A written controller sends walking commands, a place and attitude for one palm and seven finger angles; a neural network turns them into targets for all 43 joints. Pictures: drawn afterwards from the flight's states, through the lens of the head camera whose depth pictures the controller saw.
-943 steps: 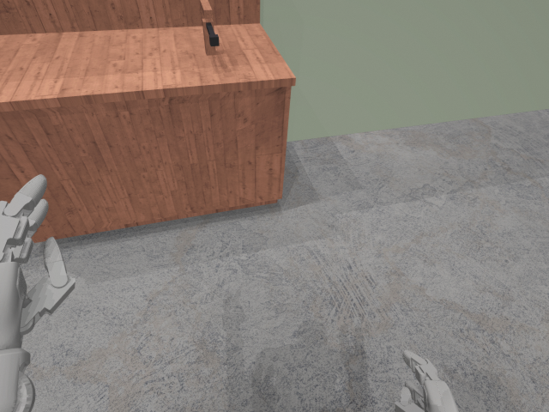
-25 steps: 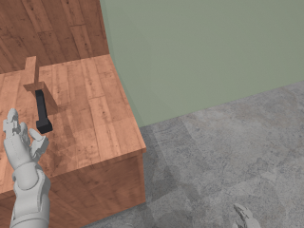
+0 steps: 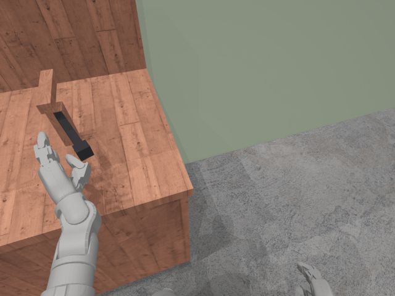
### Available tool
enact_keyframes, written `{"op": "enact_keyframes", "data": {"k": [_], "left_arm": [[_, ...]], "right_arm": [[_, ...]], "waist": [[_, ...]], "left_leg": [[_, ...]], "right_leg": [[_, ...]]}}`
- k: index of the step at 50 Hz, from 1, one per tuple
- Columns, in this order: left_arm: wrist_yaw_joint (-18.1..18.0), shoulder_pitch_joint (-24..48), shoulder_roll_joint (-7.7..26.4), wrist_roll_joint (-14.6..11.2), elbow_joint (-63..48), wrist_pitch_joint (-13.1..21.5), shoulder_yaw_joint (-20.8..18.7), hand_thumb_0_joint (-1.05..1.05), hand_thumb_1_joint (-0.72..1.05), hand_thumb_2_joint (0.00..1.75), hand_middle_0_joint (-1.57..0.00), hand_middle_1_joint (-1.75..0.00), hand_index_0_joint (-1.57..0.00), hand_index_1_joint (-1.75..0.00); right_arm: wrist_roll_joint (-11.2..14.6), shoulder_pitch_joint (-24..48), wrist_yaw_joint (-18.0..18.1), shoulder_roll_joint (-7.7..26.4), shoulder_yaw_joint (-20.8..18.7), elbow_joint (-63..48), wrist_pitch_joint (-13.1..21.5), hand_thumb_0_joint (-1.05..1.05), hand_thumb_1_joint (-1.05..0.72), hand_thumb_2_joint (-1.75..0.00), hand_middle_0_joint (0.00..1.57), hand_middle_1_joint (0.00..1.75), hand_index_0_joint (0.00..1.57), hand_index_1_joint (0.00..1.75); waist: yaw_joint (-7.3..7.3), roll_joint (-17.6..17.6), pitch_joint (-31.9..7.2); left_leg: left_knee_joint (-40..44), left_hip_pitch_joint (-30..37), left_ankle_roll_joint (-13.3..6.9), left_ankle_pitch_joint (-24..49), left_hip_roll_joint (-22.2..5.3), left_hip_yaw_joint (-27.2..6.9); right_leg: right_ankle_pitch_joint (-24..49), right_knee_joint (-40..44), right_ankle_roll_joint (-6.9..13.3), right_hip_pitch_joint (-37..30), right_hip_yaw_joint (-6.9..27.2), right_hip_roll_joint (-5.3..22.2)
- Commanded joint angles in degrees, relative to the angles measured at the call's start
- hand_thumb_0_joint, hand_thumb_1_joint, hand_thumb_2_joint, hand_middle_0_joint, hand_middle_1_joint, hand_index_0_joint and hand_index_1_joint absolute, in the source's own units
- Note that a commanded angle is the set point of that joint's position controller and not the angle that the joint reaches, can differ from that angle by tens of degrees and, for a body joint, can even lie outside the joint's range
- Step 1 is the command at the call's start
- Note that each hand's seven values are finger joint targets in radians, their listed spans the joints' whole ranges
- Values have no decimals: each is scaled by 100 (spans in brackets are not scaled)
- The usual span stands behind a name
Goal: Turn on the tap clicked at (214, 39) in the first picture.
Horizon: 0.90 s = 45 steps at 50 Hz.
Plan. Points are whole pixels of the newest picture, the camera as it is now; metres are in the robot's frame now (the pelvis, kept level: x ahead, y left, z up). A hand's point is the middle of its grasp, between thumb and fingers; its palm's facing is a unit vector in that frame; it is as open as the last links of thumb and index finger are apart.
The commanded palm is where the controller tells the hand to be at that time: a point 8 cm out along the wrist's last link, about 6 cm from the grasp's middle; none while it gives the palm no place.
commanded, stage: push the lever round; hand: left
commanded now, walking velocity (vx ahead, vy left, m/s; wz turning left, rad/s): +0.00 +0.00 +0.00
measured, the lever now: (83, 150) +0.37 +0.27 +0.09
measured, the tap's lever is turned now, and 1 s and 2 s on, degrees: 21 50 79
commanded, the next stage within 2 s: lift the hand up off the lever in 1.82 s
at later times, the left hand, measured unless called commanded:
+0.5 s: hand (109, 154) +0.37 +0.22 +0.08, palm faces +0.78 -0.63 -0.08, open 7.6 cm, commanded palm +0.32 +0.23 +0.09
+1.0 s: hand (127, 140) +0.41 +0.19 +0.08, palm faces +0.82 -0.56 -0.13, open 7.5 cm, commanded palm +0.36 +0.20 +0.09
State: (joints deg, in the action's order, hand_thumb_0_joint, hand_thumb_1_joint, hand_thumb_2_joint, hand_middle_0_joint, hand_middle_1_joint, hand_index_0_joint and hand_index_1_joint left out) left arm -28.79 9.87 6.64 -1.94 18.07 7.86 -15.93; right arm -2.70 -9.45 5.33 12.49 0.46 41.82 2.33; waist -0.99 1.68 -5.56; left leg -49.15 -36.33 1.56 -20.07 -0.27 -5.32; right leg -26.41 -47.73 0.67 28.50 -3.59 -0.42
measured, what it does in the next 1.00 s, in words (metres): stands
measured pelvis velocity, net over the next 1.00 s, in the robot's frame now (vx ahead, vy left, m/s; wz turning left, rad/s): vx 0.01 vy -0.01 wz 0.01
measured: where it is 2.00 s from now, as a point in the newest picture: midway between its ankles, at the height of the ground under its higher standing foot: outside the picture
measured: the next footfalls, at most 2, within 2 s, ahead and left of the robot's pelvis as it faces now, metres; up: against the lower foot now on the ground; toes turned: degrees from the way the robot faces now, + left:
none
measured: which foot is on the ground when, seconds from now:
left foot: down 0.00-1.00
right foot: down 0.00-1.00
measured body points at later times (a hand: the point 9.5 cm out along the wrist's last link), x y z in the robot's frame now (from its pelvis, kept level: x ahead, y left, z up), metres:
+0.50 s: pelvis +0.01 +0.00 +0.00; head +0.02 +0.00 +0.45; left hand +0.33 +0.25 +0.09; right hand +0.15 -0.25 -0.11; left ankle +0.05 +0.13 -0.70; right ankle -0.02 -0.11 -0.70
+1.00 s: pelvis +0.01 -0.01 +0.00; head +0.03 -0.01 +0.44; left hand +0.37 +0.22 +0.09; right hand +0.14 -0.24 -0.13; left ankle +0.05 +0.13 -0.70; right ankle -0.02 -0.11 -0.70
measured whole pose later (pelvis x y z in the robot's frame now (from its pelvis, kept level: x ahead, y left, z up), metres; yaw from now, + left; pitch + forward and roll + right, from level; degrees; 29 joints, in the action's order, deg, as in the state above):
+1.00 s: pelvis +0.01 -0.01 +0.00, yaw +0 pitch +10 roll -1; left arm -52.2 31.3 -1.1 7.4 36.2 0.1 -15.9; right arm -6.0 -8.4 0.9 10.5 -1.6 45.7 -3.0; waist 1.0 2.4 -8.6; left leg -50.4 -40.1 2.3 -20.8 -0.3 -5.9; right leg -27.5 -49.4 1.3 32.3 -4.2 -0.6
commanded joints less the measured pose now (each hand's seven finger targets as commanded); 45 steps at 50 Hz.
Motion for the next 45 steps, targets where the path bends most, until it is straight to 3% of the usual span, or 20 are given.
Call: {"op": "enact_keyframes", "data": {"k": [1,6,7,10,12,15,17,21,24,25,27,29,32,35,37,39,42,43,45], "left_arm": [[-297,2267,671,329,-1196,279,263,0,90,90,-15,-15,-15,-15],[-709,2169,604,421,-948,90,107,0,90,90,-15,-15,-15,-15],[-787,2054,745,459,-866,41,-58,0,90,90,-15,-15,-15,-15],[-958,2364,366,570,-964,0,306,0,90,90,-15,-15,-15,-15],[-1077,2216,520,627,-784,-55,103,0,90,90,-15,-15,-15,-15],[-1194,2662,184,703,-840,-40,447,0,90,90,-15,-15,-15,-15],[-1281,2663,279,733,-743,-56,321,0,90,90,-15,-15,-15,-15],[-1410,2639,4,782,-845,-47,518,0,90,90,-15,-15,-15,-15],[-1506,2574,48,783,-765,-108,410,0,90,90,-15,-15,-15,-15],[-1520,2684,-27,787,-781,-120,500,0,90,90,-15,-15,-15,-15],[-1587,2719,55,836,-807,-157,409,0,90,90,-15,-15,-15,-15],[-1643,2844,-135,844,-752,-192,562,0,90,90,-15,-15,-15,-15],[-1768,3200,-12,914,-545,-249,424,0,90,90,-15,-15,-15,-15],[-1855,3527,-319,963,-353,-264,671,0,90,90,-15,-15,-15,-15],[-1954,3693,-135,1004,-133,-298,453,0,90,90,-15,-15,-15,-15],[-2020,4024,-339,1024,-19,-304,597,0,90,90,-15,-15,-15,-15],[-2147,4057,-138,1087,306,-369,292,0,90,90,-15,-15,-15,-15],[-2173,4267,-335,1092,316,-382,455,0,90,90,-15,-15,-15,-15],[-2253,4388,-287,1121,439,-416,350,0,90,90,-15,-15,-15,-15]], "right_arm": [[-58,514,29,688,-262,-750,168,0,-90,-90,20,30,20,30],[-111,499,-33,640,-304,-761,0,0,-90,-90,20,30,20,30],[-122,488,-36,659,-309,-744,-53,0,-90,-90,20,30,20,30],[-126,540,-99,597,-311,-780,-117,0,-90,-90,20,30,20,30],[-153,517,-106,632,-329,-747,-171,0,-90,-90,20,30,20,30],[-150,567,-138,592,-336,-736,-191,0,-90,-90,20,30,20,30],[-170,546,-147,612,-351,-677,-209,0,-90,-90,20,30,20,30],[-194,529,-205,567,-390,-676,-224,0,-90,-90,20,30,20,30],[-204,521,-232,562,-406,-662,-274,0,-90,-90,20,30,20,30],[-202,542,-237,553,-399,-652,-289,0,-90,-90,20,30,20,30],[-204,558,-243,566,-409,-624,-320,0,-90,-90,20,30,20,30],[-205,595,-267,534,-402,-619,-323,0,-90,-90,20,30,20,30],[-230,616,-257,553,-402,-518,-343,0,-90,-90,20,30,20,30],[-236,665,-287,510,-387,-476,-326,0,-90,-90,20,30,20,30],[-259,645,-277,536,-396,-393,-331,0,-90,-90,20,30,20,30],[-266,640,-306,504,-398,-376,-326,0,-90,-90,20,30,20,30],[-309,562,-330,518,-418,-290,-348,0,-90,-90,20,30,20,30],[-313,539,-357,488,-396,-299,-355,0,-90,-90,20,30,20,30],[-332,477,-384,469,-414,-268,-357,0,-90,-90,20,30,20,30]], "waist": [[222,170,-1372],[120,-55,-1593],[74,-63,-1581],[169,-3,-1470],[120,-167,-1408],[229,-103,-1364],[213,-78,-1386],[194,-48,-1708],[150,-101,-1740],[212,-150,-1657],[172,-68,-1649],[225,-66,-1557],[276,-148,-1468],[321,-77,-1489],[310,-107,-1528],[371,-92,-1604],[303,-70,-1823],[362,8,-1856],[348,-44,-1977]], "left_leg": [[696,1203,-276,516,100,133],[617,1158,-265,964,108,212],[636,1129,-254,1000,93,208],[599,1171,-268,1105,87,259],[633,1083,-259,1073,69,232],[616,1156,-271,1029,61,239],[618,1137,-257,1012,55,221],[518,1289,-261,1356,72,271],[519,1240,-252,1425,72,284],[503,1221,-261,1447,72,297],[539,1244,-239,1477,54,278],[517,1223,-256,1396,67,286],[524,1137,-252,1239,56,263],[502,1133,-251,1115,68,250],[497,1069,-240,1021,54,225],[463,1083,-249,979,68,228],[418,1053,-220,1137,54,220],[408,1088,-225,1203,67,240],[357,1038,-212,1296,59,247]], "right_leg": [[1098,850,91,42,176,-43],[1519,793,86,-213,156,-36],[1529,805,93,-244,158,-51],[1651,790,89,-193,150,-27],[1572,816,96,-214,128,-54],[1507,823,103,-114,125,-35],[1447,836,112,-113,116,-49],[1846,749,115,-249,98,-30],[1943,746,109,-338,95,-24],[2019,762,96,-329,99,-7],[1991,771,120,-344,88,-16],[1913,788,107,-254,75,-8],[1729,833,102,-172,78,-5],[1544,813,112,-28,59,3],[1416,818,112,31,67,-14],[1366,800,106,104,50,4],[1501,743,126,51,48,-4],[1580,703,117,80,31,16],[1714,652,115,47,32,26]]}}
